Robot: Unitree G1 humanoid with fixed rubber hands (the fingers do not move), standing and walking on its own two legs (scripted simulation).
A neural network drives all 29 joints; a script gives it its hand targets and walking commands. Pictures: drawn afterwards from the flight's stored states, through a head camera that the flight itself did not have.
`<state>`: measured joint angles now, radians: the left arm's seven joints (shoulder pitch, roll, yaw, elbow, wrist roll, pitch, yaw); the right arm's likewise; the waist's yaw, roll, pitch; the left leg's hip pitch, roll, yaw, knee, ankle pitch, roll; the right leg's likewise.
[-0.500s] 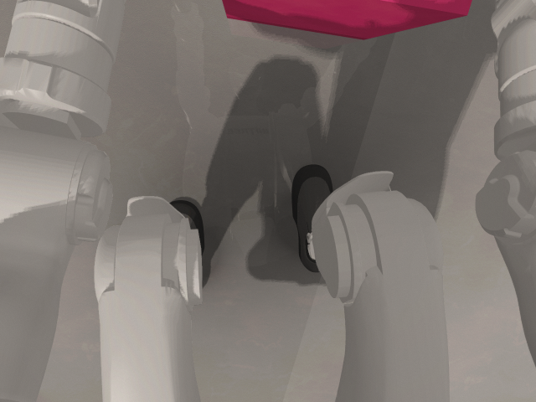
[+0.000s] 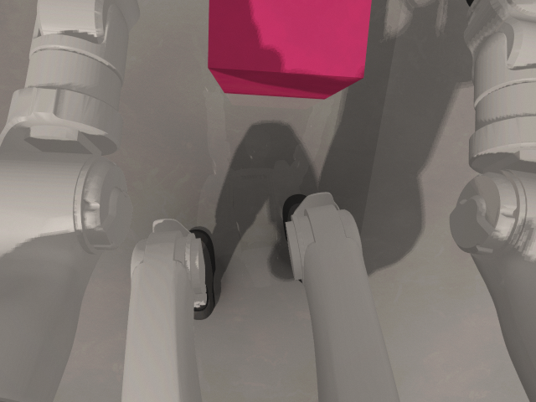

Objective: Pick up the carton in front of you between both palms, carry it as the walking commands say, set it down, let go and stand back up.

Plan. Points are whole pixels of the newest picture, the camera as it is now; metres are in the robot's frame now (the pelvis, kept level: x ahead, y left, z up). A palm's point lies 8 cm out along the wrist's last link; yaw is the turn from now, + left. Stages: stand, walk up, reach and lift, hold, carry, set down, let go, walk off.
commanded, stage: set down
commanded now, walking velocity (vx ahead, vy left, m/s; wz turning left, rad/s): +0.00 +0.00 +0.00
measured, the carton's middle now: (283, 24) +0.58 -0.14 -0.34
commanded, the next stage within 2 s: let go in 0.54 s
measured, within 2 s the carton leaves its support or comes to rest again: neither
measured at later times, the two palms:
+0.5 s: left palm out of the picture +0.61 +0.05 +0.04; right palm out of the picture +0.52 -0.33 +0.04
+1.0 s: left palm out of the picture +0.47 +0.11 +0.14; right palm out of the picture +0.41 -0.31 +0.14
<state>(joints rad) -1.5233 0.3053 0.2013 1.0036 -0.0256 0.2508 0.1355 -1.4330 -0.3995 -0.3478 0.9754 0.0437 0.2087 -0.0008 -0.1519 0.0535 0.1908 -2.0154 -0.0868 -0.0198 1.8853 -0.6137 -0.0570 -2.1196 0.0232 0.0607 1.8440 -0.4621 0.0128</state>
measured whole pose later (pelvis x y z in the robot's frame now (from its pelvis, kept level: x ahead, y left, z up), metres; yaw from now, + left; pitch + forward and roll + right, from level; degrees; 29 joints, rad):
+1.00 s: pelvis +0.07 -0.02 +0.25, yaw -2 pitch +34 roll +2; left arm -0.58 0.08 0.21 0.57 0.12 0.16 0.11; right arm -0.57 -0.27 -0.26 0.63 -0.08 0.12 0.15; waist -0.09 0.02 -0.01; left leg -1.09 -0.04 -0.09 0.81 -0.32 -0.06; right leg -1.18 0.03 0.04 0.81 -0.23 -0.02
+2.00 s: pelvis +0.13 +0.01 +0.31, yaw -4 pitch -3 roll -1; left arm 0.23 0.20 0.03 0.47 0.00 0.08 -0.03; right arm 0.22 -0.23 -0.03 0.39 -0.02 0.19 0.03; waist 0.00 0.02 0.06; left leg -0.07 -0.02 -0.06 0.46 -0.34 0.01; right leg -0.16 0.02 0.06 0.46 -0.25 0.01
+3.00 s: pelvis +0.13 -0.01 +0.31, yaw -3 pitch -1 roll +0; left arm 0.13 0.34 0.03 0.93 0.03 0.00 0.01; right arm 0.19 -0.38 -0.01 0.83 -0.03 -0.01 -0.03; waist 0.00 0.03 0.01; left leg -0.09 0.00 -0.08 0.43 -0.31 -0.02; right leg -0.19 0.03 0.03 0.45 -0.24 -0.01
